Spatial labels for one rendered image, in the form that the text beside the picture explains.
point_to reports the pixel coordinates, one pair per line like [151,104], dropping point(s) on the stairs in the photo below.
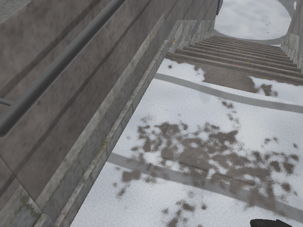
[263,57]

